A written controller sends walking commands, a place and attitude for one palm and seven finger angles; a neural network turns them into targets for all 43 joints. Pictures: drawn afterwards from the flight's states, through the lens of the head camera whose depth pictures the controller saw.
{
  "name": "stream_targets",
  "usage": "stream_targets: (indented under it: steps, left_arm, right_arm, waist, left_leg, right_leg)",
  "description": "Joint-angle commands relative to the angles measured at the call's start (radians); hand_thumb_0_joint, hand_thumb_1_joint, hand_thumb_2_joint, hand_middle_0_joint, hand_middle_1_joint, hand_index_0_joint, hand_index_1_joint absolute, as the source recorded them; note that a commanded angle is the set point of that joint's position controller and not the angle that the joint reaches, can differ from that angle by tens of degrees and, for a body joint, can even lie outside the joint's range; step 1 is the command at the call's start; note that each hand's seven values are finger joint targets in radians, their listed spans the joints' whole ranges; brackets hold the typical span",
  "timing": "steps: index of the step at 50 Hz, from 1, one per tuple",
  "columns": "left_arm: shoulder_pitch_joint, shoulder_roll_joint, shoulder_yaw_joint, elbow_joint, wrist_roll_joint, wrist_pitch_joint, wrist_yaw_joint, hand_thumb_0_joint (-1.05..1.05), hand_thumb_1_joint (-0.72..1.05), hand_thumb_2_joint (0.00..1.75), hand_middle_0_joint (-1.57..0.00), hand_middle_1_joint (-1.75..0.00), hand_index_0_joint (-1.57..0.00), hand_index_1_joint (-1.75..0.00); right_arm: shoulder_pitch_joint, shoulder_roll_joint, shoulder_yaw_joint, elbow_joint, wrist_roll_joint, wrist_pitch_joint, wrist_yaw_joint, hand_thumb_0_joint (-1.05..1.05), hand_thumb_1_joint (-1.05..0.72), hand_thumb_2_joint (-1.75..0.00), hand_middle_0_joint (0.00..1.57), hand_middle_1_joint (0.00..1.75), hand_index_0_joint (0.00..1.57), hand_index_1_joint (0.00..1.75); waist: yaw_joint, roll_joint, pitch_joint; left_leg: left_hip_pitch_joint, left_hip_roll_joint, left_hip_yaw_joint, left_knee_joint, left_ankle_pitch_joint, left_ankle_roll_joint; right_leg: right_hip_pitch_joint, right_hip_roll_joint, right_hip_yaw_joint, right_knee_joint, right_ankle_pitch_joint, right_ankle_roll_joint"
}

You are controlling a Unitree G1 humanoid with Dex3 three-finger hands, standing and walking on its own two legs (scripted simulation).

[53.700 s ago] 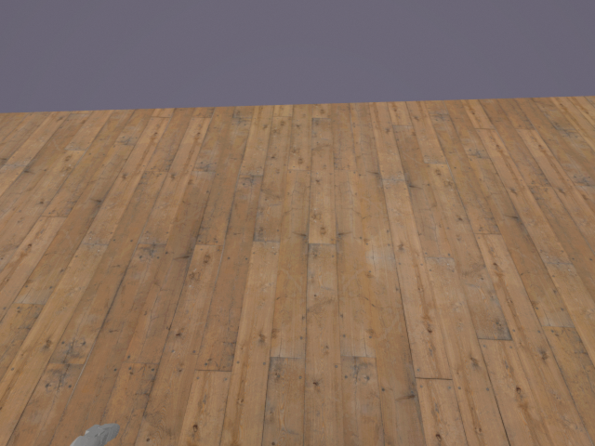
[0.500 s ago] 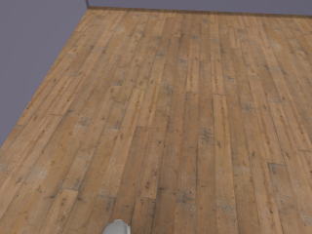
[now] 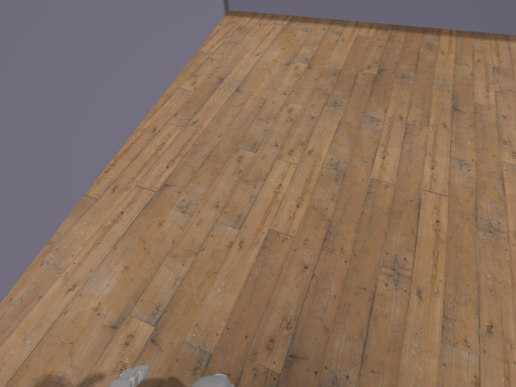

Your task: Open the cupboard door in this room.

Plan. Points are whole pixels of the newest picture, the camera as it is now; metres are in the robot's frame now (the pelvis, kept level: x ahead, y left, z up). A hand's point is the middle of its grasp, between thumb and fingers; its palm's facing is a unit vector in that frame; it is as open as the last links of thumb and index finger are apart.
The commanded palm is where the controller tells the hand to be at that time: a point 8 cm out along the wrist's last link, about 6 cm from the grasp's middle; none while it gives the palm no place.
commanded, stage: turn to face it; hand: left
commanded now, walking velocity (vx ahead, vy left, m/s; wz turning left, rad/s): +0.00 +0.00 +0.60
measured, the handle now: out of the picture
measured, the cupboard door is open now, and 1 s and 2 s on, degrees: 46 46 46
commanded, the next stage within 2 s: none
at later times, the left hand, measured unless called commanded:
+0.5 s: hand out of the picture +0.06 +0.22 -0.16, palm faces +0.35 -0.89 -0.30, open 7.4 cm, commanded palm none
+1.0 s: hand out of the picture +0.00 +0.15 -0.18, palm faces +0.64 -0.73 -0.23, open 7.4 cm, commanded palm none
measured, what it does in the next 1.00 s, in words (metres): walks ahead, turning left: left foot, then right foot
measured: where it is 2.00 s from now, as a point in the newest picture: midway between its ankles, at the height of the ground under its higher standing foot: outside the picture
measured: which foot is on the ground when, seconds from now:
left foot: up 0.00-0.28, down 0.30-0.58, up 0.60-0.94, down 0.96-1.00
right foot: down 0.00-0.28, up 0.30-0.56, down 0.58-0.94, up 0.96-1.00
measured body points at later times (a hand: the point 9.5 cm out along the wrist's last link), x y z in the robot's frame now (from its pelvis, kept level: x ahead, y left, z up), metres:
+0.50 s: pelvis +0.06 -0.02 +0.00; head +0.12 +0.00 +0.45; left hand +0.04 +0.27 -0.13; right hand +0.25 -0.23 -0.14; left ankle +0.03 +0.12 -0.73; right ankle +0.09 -0.16 -0.68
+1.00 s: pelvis +0.09 -0.04 -0.01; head +0.13 +0.01 +0.44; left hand -0.03 +0.19 -0.16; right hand +0.35 -0.16 -0.14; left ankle +0.03 +0.04 -0.73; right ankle +0.13 -0.16 -0.70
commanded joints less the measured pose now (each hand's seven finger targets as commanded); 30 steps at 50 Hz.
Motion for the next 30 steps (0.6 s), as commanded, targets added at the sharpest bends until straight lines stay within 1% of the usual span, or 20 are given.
stream_targets:
  steps: [1, 2, 4, 6, 8, 10, 12, 13, 14, 15, 16, 17, 19, 20, 23, 26, 27, 28, 29, 30]
  left_arm:
    - [0.030, 0.173, 0.037, -0.063, -0.005, -0.003, 0.028, 0.00, 0.90, 0.90, -0.20, -0.30, -0.20, -0.30]
    - [0.032, 0.160, 0.032, -0.064, -0.004, -0.009, 0.026, 0.00, 0.90, 0.90, -0.20, -0.30, -0.20, -0.30]
    - [0.071, 0.172, 0.034, -0.051, -0.002, -0.016, 0.025, 0.00, 0.90, 0.90, -0.20, -0.30, -0.20, -0.30]
    - [0.113, 0.202, 0.041, -0.039, 0.000, -0.016, 0.023, 0.00, 0.90, 0.90, -0.20, -0.30, -0.20, -0.30]
    - [0.132, 0.228, 0.046, -0.032, 0.001, -0.014, 0.021, 0.00, 0.90, 0.90, -0.20, -0.30, -0.20, -0.30]
    - [0.129, 0.239, 0.049, -0.031, 0.001, -0.012, 0.018, 0.00, 0.90, 0.90, -0.20, -0.30, -0.20, -0.30]
    - [0.106, 0.253, 0.054, -0.045, -0.009, -0.012, 0.012, 0.00, 0.90, 0.90, -0.20, -0.30, -0.20, -0.30]
    - [0.085, 0.242, 0.052, -0.061, -0.017, -0.011, 0.009, 0.00, 0.90, 0.90, -0.20, -0.30, -0.20, -0.30]
    - [0.070, 0.171, 0.037, -0.105, -0.025, -0.004, -0.001, 0.00, 0.90, 0.90, -0.20, -0.30, -0.20, -0.30]
    - [-0.003, 0.162, 0.019, -0.149, -0.014, 0.008, 0.006, 0.00, 0.90, 0.90, -0.20, -0.30, -0.20, -0.30]
    - [-0.024, 0.161, 0.023, -0.148, -0.011, 0.019, 0.013, 0.00, 0.90, 0.90, -0.20, -0.30, -0.20, -0.30]
    - [-0.034, 0.150, 0.027, -0.129, -0.012, 0.022, 0.014, 0.00, 0.90, 0.90, -0.20, -0.30, -0.20, -0.30]
    - [0.009, 0.159, 0.032, -0.096, -0.014, 0.033, 0.003, 0.00, 0.90, 0.90, -0.20, -0.30, -0.20, -0.30]
    - [0.028, 0.154, 0.031, -0.088, -0.013, 0.034, -0.003, 0.00, 0.90, 0.90, -0.20, -0.30, -0.20, -0.30]
    - [0.029, 0.144, 0.028, -0.094, -0.017, 0.034, -0.006, 0.00, 0.90, 0.90, -0.20, -0.30, -0.20, -0.30]
    - [0.113, 0.146, 0.031, -0.085, -0.017, 0.024, -0.006, 0.00, 0.90, 0.90, -0.20, -0.30, -0.20, -0.30]
    - [0.164, 0.164, 0.038, -0.076, -0.015, 0.017, -0.004, 0.00, 0.90, 0.90, -0.20, -0.30, -0.20, -0.30]
    - [0.202, 0.229, 0.052, -0.074, -0.003, 0.003, 0.004, 0.00, 0.90, 0.90, -0.20, -0.30, -0.20, -0.30]
    - [0.198, 0.323, 0.064, -0.083, 0.007, -0.002, 0.012, 0.00, 0.90, 0.90, -0.20, -0.30, -0.20, -0.30]
    - [0.187, 0.309, 0.058, -0.094, -0.001, -0.004, 0.020, 0.00, 0.90, 0.90, -0.20, -0.30, -0.20, -0.30]
  right_arm:
    - [-0.066, -0.088, -0.030, -0.111, 0.003, -0.012, 0.005, 0.00, -0.90, -0.90, 0.20, 0.30, 0.20, 0.30]
    - [-0.062, -0.072, -0.022, -0.110, 0.005, -0.012, 0.009, 0.00, -0.90, -0.90, 0.20, 0.30, 0.20, 0.30]
    - [-0.082, -0.056, -0.012, -0.118, 0.008, -0.012, 0.012, 0.00, -0.90, -0.90, 0.20, 0.30, 0.20, 0.30]
    - [-0.119, -0.045, -0.002, -0.133, 0.011, -0.016, 0.017, 0.00, -0.90, -0.90, 0.20, 0.30, 0.20, 0.30]
    - [-0.139, -0.051, 0.003, -0.147, 0.012, -0.019, 0.019, 0.00, -0.90, -0.90, 0.20, 0.30, 0.20, 0.30]
    - [-0.133, -0.065, 0.000, -0.160, 0.013, -0.021, 0.019, 0.00, -0.90, -0.90, 0.20, 0.30, 0.20, 0.30]
    - [-0.065, -0.109, -0.009, -0.152, 0.006, -0.026, 0.015, 0.00, -0.90, -0.90, 0.20, 0.30, 0.20, 0.30]
    - [0.018, -0.167, -0.025, -0.135, -0.001, -0.033, 0.013, 0.00, -0.90, -0.90, 0.20, 0.30, 0.20, 0.30]
    - [0.093, -0.294, -0.056, -0.130, -0.009, -0.041, 0.007, 0.00, -0.90, -0.90, 0.20, 0.30, 0.20, 0.30]
    - [0.149, -0.333, -0.061, -0.112, 0.002, -0.030, 0.002, 0.00, -0.90, -0.90, 0.20, 0.30, 0.20, 0.30]
    - [0.124, -0.319, -0.057, -0.115, 0.002, -0.034, -0.009, 0.00, -0.90, -0.90, 0.20, 0.30, 0.20, 0.30]
    - [0.077, -0.298, -0.055, -0.128, -0.001, -0.037, -0.022, 0.00, -0.90, -0.90, 0.20, 0.30, 0.20, 0.30]
    - [-0.042, -0.255, -0.042, -0.156, -0.003, -0.038, -0.026, 0.00, -0.90, -0.90, 0.20, 0.30, 0.20, 0.30]
    - [-0.063, -0.249, -0.040, -0.163, -0.002, -0.041, -0.025, 0.00, -0.90, -0.90, 0.20, 0.30, 0.20, 0.30]
    - [-0.082, -0.259, -0.046, -0.168, -0.006, -0.037, -0.018, 0.00, -0.90, -0.90, 0.20, 0.30, 0.20, 0.30]
    - [-0.138, -0.262, -0.053, -0.183, -0.004, -0.023, -0.015, 0.00, -0.90, -0.90, 0.20, 0.30, 0.20, 0.30]
    - [-0.159, -0.246, -0.053, -0.192, 0.002, -0.019, -0.013, 0.00, -0.90, -0.90, 0.20, 0.30, 0.20, 0.30]
    - [-0.160, -0.192, -0.045, -0.208, 0.012, -0.018, -0.008, 0.00, -0.90, -0.90, 0.20, 0.30, 0.20, 0.30]
    - [-0.163, -0.122, -0.033, -0.231, 0.014, -0.022, 0.000, 0.00, -0.90, -0.90, 0.20, 0.30, 0.20, 0.30]
    - [-0.157, -0.168, -0.042, -0.228, 0.008, -0.013, 0.002, 0.00, -0.90, -0.90, 0.20, 0.30, 0.20, 0.30]
  waist:
    - [0.009, -0.230, -0.036]
    - [0.004, -0.202, -0.047]
    - [0.021, -0.206, -0.067]
    - [0.044, -0.193, -0.067]
    - [0.057, -0.229, -0.080]
    - [0.049, -0.254, -0.097]
    - [0.001, -0.215, -0.133]
    - [-0.051, -0.100, -0.193]
    - [-0.091, 0.238, -0.233]
    - [-0.107, 0.226, -0.224]
    - [-0.093, 0.147, -0.197]
    - [-0.077, 0.204, -0.165]
    - [-0.015, 0.172, -0.117]
    - [-0.002, 0.156, -0.125]
    - [-0.001, 0.139, -0.112]
    - [0.037, 0.135, -0.114]
    - [0.065, 0.092, -0.114]
    - [0.086, -0.100, -0.109]
    - [0.095, -0.402, -0.100]
    - [0.090, -0.354, -0.111]
  left_leg:
    - [-0.176, 0.073, 0.021, 0.408, -0.031, -0.029]
    - [-0.154, 0.071, 0.044, 0.361, -0.021, -0.038]
    - [-0.123, 0.063, 0.087, 0.208, -0.032, -0.047]
    - [-0.081, 0.045, 0.128, 0.073, -0.025, -0.045]
    - [-0.045, 0.033, 0.156, -0.020, -0.011, -0.037]
    - [0.013, 0.020, 0.172, -0.121, 0.024, -0.025]
    - [0.172, 0.005, 0.185, -0.276, 0.161, -0.007]
    - [0.369, 0.072, 0.130, -0.356, 0.390, 0.022]
    - [0.557, 0.366, -0.273, -0.375, 0.797, 0.176]
    - [0.524, 0.468, -0.333, -0.379, 0.947, 0.264]
    - [0.474, 0.451, -0.320, -0.387, 0.854, 0.266]
    - [0.410, 0.396, -0.289, -0.397, 0.786, 0.246]
    - [0.306, 0.298, -0.175, -0.409, 0.673, 0.191]
    - [0.301, 0.266, -0.138, -0.402, 0.640, 0.174]
    - [0.226, 0.238, -0.142, -0.399, 0.547, 0.164]
    - [0.128, 0.210, -0.177, -0.354, 0.417, 0.139]
    - [0.051, 0.174, -0.167, -0.297, 0.331, 0.109]
    - [-0.075, 0.067, -0.079, -0.134, 0.133, 0.041]
    - [-0.202, -0.062, 0.048, 0.149, -0.187, -0.025]
    - [-0.155, 0.002, -0.030, 0.358, -0.202, -0.012]
  right_leg:
    - [0.135, -0.315, 0.185, -0.324, 0.207, -0.133]
    - [0.154, -0.290, 0.103, -0.291, 0.349, -0.120]
    - [0.239, -0.279, 0.020, -0.233, 0.560, -0.110]
    - [0.286, -0.284, -0.013, -0.195, 0.679, -0.103]
    - [0.316, -0.292, -0.031, -0.160, 0.745, -0.100]
    - [0.323, -0.292, -0.056, -0.113, 0.760, -0.084]
    - [0.258, -0.280, -0.103, 0.002, 0.743, -0.042]
    - [0.133, -0.261, -0.134, 0.157, 0.600, 0.000]
    - [-0.184, -0.103, -0.148, 0.407, -0.101, 0.078]
    - [-0.258, -0.066, -0.023, 0.535, -0.368, 0.073]
    - [-0.301, -0.070, 0.034, 0.578, -0.330, 0.076]
    - [-0.304, -0.073, 0.062, 0.589, -0.281, 0.082]
    - [-0.245, -0.060, 0.073, 0.544, -0.178, 0.083]
    - [-0.215, -0.047, 0.061, 0.488, -0.155, 0.082]
    - [-0.096, -0.005, 0.022, 0.290, -0.158, 0.077]
    - [0.072, 0.043, -0.017, 0.060, -0.062, 0.069]
    - [0.176, 0.035, -0.018, -0.077, 0.034, 0.066]
    - [0.271, -0.118, 0.140, -0.262, 0.028, 0.028]
    - [0.291, -0.396, 0.443, -0.357, 0.169, -0.095]
    - [0.184, -0.462, 0.438, -0.356, 0.173, -0.155]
